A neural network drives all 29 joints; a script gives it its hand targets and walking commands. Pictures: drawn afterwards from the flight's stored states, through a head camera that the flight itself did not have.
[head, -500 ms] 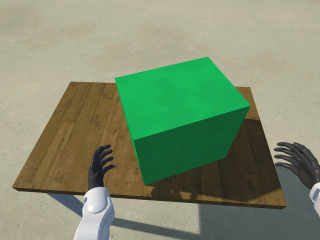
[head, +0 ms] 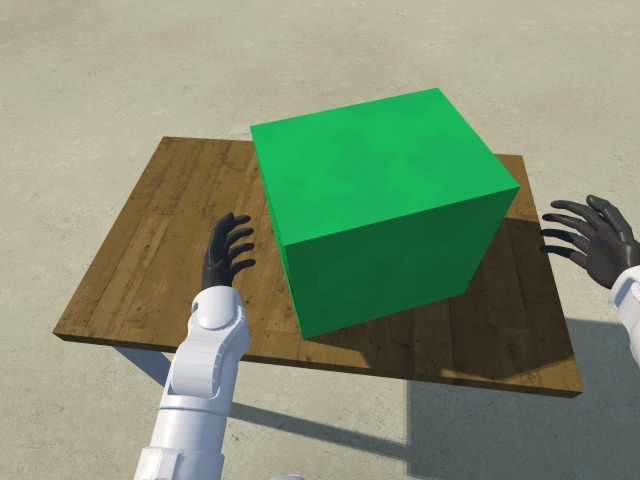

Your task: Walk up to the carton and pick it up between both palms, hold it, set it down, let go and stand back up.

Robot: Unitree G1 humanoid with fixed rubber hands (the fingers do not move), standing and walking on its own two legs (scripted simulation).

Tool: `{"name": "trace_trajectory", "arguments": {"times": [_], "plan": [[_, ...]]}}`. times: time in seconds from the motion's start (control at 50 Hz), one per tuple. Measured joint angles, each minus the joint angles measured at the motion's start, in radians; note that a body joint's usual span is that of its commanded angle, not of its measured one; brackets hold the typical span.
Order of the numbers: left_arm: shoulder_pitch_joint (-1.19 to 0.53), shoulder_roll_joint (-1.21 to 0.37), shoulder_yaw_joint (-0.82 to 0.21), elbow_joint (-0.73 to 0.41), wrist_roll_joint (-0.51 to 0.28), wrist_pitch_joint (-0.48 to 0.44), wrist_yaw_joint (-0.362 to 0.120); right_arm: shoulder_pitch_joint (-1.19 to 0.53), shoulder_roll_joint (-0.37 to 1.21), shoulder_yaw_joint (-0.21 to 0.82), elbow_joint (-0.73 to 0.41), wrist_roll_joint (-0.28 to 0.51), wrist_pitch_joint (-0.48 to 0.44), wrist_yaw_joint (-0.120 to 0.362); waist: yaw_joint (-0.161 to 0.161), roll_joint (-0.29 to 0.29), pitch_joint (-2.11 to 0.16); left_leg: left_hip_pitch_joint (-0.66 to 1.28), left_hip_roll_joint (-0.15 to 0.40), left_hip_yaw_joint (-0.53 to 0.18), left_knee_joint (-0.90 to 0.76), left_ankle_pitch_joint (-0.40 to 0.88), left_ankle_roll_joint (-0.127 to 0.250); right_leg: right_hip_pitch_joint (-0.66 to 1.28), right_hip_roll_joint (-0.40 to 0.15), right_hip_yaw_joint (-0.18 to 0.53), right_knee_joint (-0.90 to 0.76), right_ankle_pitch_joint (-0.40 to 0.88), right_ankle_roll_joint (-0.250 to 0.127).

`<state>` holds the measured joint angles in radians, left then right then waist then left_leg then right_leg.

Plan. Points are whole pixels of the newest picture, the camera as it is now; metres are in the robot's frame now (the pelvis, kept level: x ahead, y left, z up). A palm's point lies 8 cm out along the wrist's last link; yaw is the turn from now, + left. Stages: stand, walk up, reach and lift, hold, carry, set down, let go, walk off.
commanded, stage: reach and lift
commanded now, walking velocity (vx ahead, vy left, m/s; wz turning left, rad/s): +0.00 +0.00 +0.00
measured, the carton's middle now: (367, 218) +0.50 +0.03 -0.01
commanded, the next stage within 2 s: none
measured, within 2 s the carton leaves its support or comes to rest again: neither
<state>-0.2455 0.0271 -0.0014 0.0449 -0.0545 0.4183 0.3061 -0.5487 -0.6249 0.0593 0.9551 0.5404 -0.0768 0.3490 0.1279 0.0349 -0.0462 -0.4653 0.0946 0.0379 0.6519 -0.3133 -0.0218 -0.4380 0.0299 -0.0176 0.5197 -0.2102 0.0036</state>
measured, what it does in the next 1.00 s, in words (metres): stands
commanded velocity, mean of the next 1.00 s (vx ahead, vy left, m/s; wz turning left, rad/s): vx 0.00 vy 0.00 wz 0.00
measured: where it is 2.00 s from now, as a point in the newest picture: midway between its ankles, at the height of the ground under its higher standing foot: outside the picture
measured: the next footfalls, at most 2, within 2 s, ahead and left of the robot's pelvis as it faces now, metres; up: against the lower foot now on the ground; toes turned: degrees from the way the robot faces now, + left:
none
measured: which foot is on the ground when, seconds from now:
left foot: down 0.00-1.00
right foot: down 0.00-1.00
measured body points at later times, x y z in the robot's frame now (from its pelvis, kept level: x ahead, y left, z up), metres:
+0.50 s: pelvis +0.00 +0.00 +0.00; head +0.06 +0.00 +0.45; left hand +0.35 +0.23 +0.11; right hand +0.48 -0.22 +0.12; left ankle +0.00 +0.12 -0.73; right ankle +0.03 -0.13 -0.73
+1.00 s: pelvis +0.00 +0.00 +0.00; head +0.09 -0.01 +0.44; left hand +0.41 +0.23 +0.13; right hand +0.54 -0.18 +0.16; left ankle +0.00 +0.12 -0.73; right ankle +0.03 -0.13 -0.73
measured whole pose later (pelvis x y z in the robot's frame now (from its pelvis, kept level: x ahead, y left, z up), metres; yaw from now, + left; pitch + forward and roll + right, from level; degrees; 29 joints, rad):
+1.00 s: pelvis +0.00 +0.00 +0.00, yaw +0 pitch +16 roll -3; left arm -0.78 0.08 0.05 0.28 -0.13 0.69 0.34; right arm -1.08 -0.67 0.05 1.00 0.45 0.28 0.26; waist 0.25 0.05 -0.11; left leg -0.62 0.09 0.04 0.63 -0.28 -0.02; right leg -0.59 0.03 -0.02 0.48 -0.17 0.00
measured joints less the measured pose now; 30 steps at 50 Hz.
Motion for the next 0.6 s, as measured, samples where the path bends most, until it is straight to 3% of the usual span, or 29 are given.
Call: {"name": "trace_trajectory", "arguments": {"times": [0.28,0.6], "plan": [[-0.18,0.0,0.024,0.029,-0.033,0.154,0.008,-0.163,-0.003,-0.023,0.0,-0.045,0.154,-0.068,0.059,0.001,-0.027,-0.083,0.0,0.0,-0.003,0.016,0.0,-0.082,0.0,0.001,-0.006,0.015,0.0],[-0.305,0.041,0.048,0.04,-0.067,0.246,0.009,-0.315,-0.036,-0.015,0.0,-0.048,0.273,-0.093,0.077,0.004,-0.048,-0.085,0.0,-0.001,-0.008,0.02,-0.002,-0.079,0.001,0.001,-0.019,0.025,0.0]]}}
